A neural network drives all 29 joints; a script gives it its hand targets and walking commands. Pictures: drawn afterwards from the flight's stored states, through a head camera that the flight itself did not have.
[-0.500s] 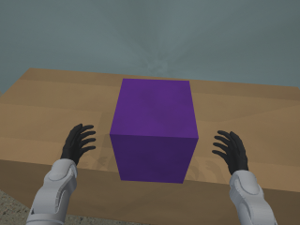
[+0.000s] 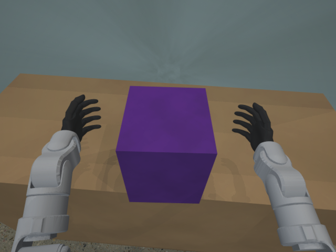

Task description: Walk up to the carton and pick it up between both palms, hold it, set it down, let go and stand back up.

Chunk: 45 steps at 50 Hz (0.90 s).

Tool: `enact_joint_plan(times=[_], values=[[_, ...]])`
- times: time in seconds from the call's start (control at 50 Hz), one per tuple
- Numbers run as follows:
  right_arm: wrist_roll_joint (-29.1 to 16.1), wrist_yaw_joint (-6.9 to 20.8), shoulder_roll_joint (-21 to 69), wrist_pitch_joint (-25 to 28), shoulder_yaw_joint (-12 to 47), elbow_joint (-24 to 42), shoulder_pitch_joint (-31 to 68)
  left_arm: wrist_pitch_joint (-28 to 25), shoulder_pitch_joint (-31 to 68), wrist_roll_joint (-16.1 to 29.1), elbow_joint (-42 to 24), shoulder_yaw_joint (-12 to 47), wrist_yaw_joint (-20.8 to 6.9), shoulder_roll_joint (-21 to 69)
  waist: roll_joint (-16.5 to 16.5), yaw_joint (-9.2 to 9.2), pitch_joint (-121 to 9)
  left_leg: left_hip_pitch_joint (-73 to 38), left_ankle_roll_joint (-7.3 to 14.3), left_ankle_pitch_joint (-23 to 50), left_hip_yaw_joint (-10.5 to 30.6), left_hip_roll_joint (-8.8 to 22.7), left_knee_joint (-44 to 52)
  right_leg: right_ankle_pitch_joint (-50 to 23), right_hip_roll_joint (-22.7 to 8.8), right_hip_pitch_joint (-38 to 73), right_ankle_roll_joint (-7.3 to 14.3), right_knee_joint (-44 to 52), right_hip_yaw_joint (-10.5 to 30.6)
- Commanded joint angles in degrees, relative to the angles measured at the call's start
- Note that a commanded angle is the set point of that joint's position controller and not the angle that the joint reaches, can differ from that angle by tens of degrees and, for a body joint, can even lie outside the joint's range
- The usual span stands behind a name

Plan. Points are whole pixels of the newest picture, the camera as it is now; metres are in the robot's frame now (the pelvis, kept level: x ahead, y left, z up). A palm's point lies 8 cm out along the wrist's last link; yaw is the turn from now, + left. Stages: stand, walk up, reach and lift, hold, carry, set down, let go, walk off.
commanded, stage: reach and lift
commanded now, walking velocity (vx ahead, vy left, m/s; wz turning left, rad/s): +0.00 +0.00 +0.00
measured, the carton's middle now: (165, 147) +0.40 +0.02 +0.02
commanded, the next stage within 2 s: none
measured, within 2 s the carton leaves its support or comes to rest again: neither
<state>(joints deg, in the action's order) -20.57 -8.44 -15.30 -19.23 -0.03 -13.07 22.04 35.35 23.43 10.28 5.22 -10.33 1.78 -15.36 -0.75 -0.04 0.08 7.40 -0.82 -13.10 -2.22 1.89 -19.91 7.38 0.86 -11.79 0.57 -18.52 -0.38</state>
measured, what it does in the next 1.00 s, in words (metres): stands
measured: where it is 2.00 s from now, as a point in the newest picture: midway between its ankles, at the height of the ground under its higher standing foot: outside the picture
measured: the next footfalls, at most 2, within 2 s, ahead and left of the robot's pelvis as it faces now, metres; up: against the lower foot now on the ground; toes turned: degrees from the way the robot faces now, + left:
none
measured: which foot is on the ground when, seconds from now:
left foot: down 0.00-1.00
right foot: down 0.00-1.00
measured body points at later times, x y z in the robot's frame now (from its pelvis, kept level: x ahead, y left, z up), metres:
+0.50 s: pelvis +0.01 +0.01 +0.00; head +0.01 +0.02 +0.45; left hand +0.42 +0.23 +0.19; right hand +0.43 -0.18 +0.17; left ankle -0.03 +0.12 -0.75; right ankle +0.03 -0.11 -0.75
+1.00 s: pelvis +0.00 +0.00 +0.00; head +0.03 +0.01 +0.45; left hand +0.41 +0.23 +0.08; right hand +0.42 -0.15 +0.07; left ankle -0.03 +0.12 -0.75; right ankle +0.03 -0.11 -0.75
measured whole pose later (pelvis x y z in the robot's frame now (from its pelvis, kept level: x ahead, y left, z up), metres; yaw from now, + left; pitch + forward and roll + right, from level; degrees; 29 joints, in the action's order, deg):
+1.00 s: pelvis +0.00 +0.00 +0.00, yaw +2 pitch +9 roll -1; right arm -12.3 -6.6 -8.4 -5.9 -4.0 -48.9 38.4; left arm 8.4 40.8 10.0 49.4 -4.2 4.0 -14.0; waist -0.2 0.8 -6.3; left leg 19.1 -0.7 -13.9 0.3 1.5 -24.5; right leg 7.3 0.6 -21.0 0.3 -19.8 -2.0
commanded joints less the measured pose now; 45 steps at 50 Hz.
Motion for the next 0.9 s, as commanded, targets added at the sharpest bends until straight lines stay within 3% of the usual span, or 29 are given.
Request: enact_joint_plan(times=[0.0,0.02,0.04,0.08,0.12,0.14,0.18,0.2,0.26,0.28,0.3,0.34,0.36,0.38,0.4,0.46,0.52,0.54,0.56,0.62,0.66,0.7,0.72,0.74,0.78,0.8,0.82,0.84,0.88], values=[[-0.24,0.32,-7.62,1.99,-2.84,8.34,28.24,-3.34,25.03,0.51,-3.52,-2.75,-0.16,-10.97,0.50,0.47,-22.22,3.33,0.12,14.56,-0.11,-2.81,1.60,-16.33,0.26,17.30,-1.18,-2.05,2.14],[0.03,0.38,-8.42,1.65,-3.09,7.70,30.03,-3.63,27.42,1.04,-3.18,-2.96,-0.18,-11.56,0.47,0.79,-22.86,3.96,-0.01,13.54,-0.65,-2.79,2.00,-15.36,0.44,17.48,-1.10,-1.91,1.79],[0.32,0.49,-8.71,1.21,-4.10,4.49,31.55,-3.77,30.29,0.89,-1.35,-1.98,-0.04,-11.78,1.18,-0.18,-22.62,4.41,-0.08,11.90,-0.77,-2.79,2.10,-13.37,0.09,16.55,-0.69,-1.76,2.02],[0.11,0.72,-9.56,1.03,-4.31,5.20,34.18,-4.25,33.54,1.14,-4.22,-2.30,0.63,-13.22,1.79,0.02,-25.72,3.23,-0.02,13.48,-0.76,-2.59,2.24,-14.33,0.61,17.49,-0.38,-1.63,1.79],[-0.51,0.73,-9.29,0.86,-4.63,2.21,37.34,-4.26,37.95,1.43,-1.93,-1.60,0.75,-13.46,3.72,-0.17,-27.86,3.58,-0.81,16.99,-0.43,-2.31,1.05,-16.21,0.77,16.62,-0.02,-2.37,1.40],[-1.53,0.86,-10.76,1.06,-3.73,3.61,35.83,-3.86,34.41,1.77,-2.95,-1.04,0.95,-12.54,3.60,-0.48,-28.51,-0.13,-1.09,22.12,0.31,-2.25,0.60,-20.52,1.47,17.57,-0.02,-2.47,0.69],[-1.81,1.00,-11.54,1.02,-3.15,3.43,39.64,-2.91,37.60,1.50,-0.97,-1.67,0.91,-14.28,3.40,0.77,-29.92,-0.17,-1.77,25.13,0.30,-2.53,-1.05,-22.12,1.49,17.42,-0.30,-2.24,1.05],[-2.56,0.83,-12.33,1.09,-3.13,3.00,39.22,-2.44,36.32,1.12,-2.05,-2.16,1.00,-14.27,2.78,-0.45,-30.99,-1.06,-1.53,25.30,0.27,-3.04,-1.26,-24.33,1.33,19.15,-0.60,-2.36,1.00],[-3.96,1.20,-12.04,-0.01,-3.06,-4.84,42.23,-1.55,41.52,1.50,1.77,-0.21,0.55,-13.29,5.47,-1.48,-28.81,-0.02,-1.91,23.57,0.60,-2.56,-0.97,-21.35,1.38,15.94,0.22,-1.99,0.67],[-3.05,1.24,-13.32,-0.03,-3.34,-6.44,42.94,-1.32,41.63,1.25,3.60,-0.06,0.54,-13.06,4.69,-2.09,-27.84,-0.58,-2.35,25.30,1.03,-2.22,-1.45,-21.69,1.65,15.65,0.42,-1.83,0.29],[-3.13,1.42,-14.21,0.11,-3.75,-6.13,43.52,-1.23,42.75,0.51,2.39,-1.18,0.70,-13.72,5.57,-0.98,-30.51,-2.38,-2.86,26.48,1.01,-2.34,-1.63,-22.24,1.99,15.63,0.56,-1.79,0.06],[-3.62,1.42,-15.80,0.24,-3.54,-4.86,46.58,-0.07,43.32,0.55,1.74,-1.21,1.12,-14.40,3.73,-1.05,-31.51,-4.47,-3.02,29.18,1.15,-1.98,-1.88,-24.16,2.36,16.31,0.44,-1.38,-0.25],[-4.00,1.64,-15.83,0.18,-3.55,-5.55,48.59,0.11,45.55,1.20,2.01,0.15,1.33,-13.59,4.91,-1.29,-32.35,-4.18,-3.60,29.83,0.98,-2.19,-2.57,-23.68,2.39,14.83,0.36,-1.48,-0.57],[-4.21,1.77,-15.56,0.27,-2.71,-7.16,48.98,0.23,44.65,2.24,4.65,1.57,1.17,-13.17,3.64,-2.31,-31.55,-4.05,-3.29,30.17,1.44,-2.35,-3.08,-24.31,2.60,13.98,0.16,-1.74,-0.67],[-3.55,1.82,-17.39,0.41,-4.52,-7.28,51.74,0.00,48.54,2.77,2.75,1.52,1.40,-13.40,5.44,-2.43,-33.84,-4.54,-4.29,30.35,1.63,-2.08,-3.16,-23.39,2.83,13.23,0.51,-1.82,-1.27],[-4.69,2.30,-16.74,0.00,-2.07,-10.27,51.27,0.30,47.70,2.16,6.91,0.95,1.69,-13.98,2.25,-1.39,-32.02,-3.62,-2.68,29.21,1.32,-2.54,-2.83,-25.08,2.66,15.15,-0.18,-1.33,-0.58],[-4.31,2.30,-16.17,-0.23,-2.23,-13.27,56.34,-1.09,53.14,1.73,12.21,-0.10,1.43,-16.44,3.06,-1.29,-33.21,1.07,-1.83,25.38,1.18,-2.54,-2.34,-25.99,1.46,18.15,-0.76,-2.48,0.38],[-4.00,2.20,-15.87,-0.23,-0.87,-14.27,56.44,-1.60,52.08,1.36,14.83,-0.14,1.29,-16.19,1.38,-0.73,-31.31,2.70,-1.09,23.05,0.96,-2.67,-1.85,-26.10,1.19,18.93,-0.91,-2.24,0.90],[-4.33,2.17,-15.12,-0.04,-0.59,-14.68,57.40,-2.55,52.79,1.33,16.68,0.34,1.00,-16.11,0.12,-0.95,-31.18,4.09,-0.64,21.37,1.02,-2.88,-1.21,-26.19,1.12,19.35,-1.33,-2.53,0.85],[-4.09,2.52,-12.73,0.88,1.22,-20.14,55.52,-6.08,51.50,-0.17,22.19,-0.02,1.11,-14.79,1.00,0.67,-29.35,5.07,-0.31,18.01,0.77,-2.56,0.00,-20.50,0.50,19.34,-0.99,-1.59,1.32],[-3.42,2.80,-10.07,2.22,1.10,-23.71,52.30,-8.81,48.49,-0.65,25.55,1.20,0.17,-11.86,2.05,0.15,-28.10,4.21,-0.59,19.79,1.10,-2.22,-0.28,-19.92,0.40,18.10,-0.46,-1.73,1.03],[-1.96,2.68,-9.05,3.67,2.03,-23.87,51.87,-11.98,47.62,-2.15,30.33,0.30,-0.79,-12.97,0.36,1.48,-26.37,5.22,0.13,18.52,0.47,-2.55,0.52,-20.36,0.33,19.61,-1.35,-1.44,1.02],[-1.50,2.58,-6.93,4.63,1.84,-24.14,51.25,-14.28,47.73,-1.95,31.31,1.17,-1.28,-12.26,-0.83,0.53,-26.42,6.52,0.35,17.22,0.60,-2.91,0.23,-20.05,0.01,19.45,-1.85,-1.76,1.35],[-0.84,2.43,-5.96,5.54,2.26,-27.11,48.59,-16.19,45.19,-2.88,33.72,0.87,-1.42,-11.23,-0.19,0.96,-25.03,7.02,0.36,17.90,0.52,-2.64,0.61,-20.44,-0.22,19.70,-1.75,-2.03,1.11],[2.11,2.16,-5.31,8.49,-0.38,-25.13,49.39,-20.83,47.50,-2.96,32.06,0.74,-1.15,-11.28,1.12,0.81,-29.23,6.57,-0.45,16.83,0.03,-2.73,0.80,-18.41,-0.21,19.49,-1.71,-2.02,0.94],[2.32,2.29,-4.92,9.88,-0.62,-26.19,49.05,-22.69,47.38,-2.87,33.67,1.42,-0.82,-10.61,2.29,0.90,-27.80,5.82,-0.67,19.28,0.10,-2.29,0.25,-18.78,0.22,17.21,-1.23,-2.23,0.71],[2.93,2.27,-5.25,11.81,-1.99,-24.15,48.76,-24.92,48.75,-2.71,30.37,2.21,-0.36,-10.07,4.22,0.44,-32.29,3.62,-1.51,21.69,-0.34,-2.50,-0.73,-19.23,0.49,16.32,-1.12,-2.12,0.15],[4.44,2.06,-4.80,12.94,-2.10,-24.89,48.44,-26.51,48.52,-2.38,32.19,2.28,-0.10,-9.49,3.21,0.04,-30.80,3.51,-2.08,22.80,0.40,-2.16,-1.53,-19.61,0.55,15.37,-0.68,-2.14,0.03],[7.29,1.76,-6.30,16.18,-6.41,-20.81,51.36,-30.48,53.05,-1.44,27.88,2.92,1.18,-9.98,6.23,-0.09,-38.28,1.73,-3.47,23.67,-0.16,-2.28,-2.93,-17.94,1.21,11.73,-0.61,-3.23,-1.43]])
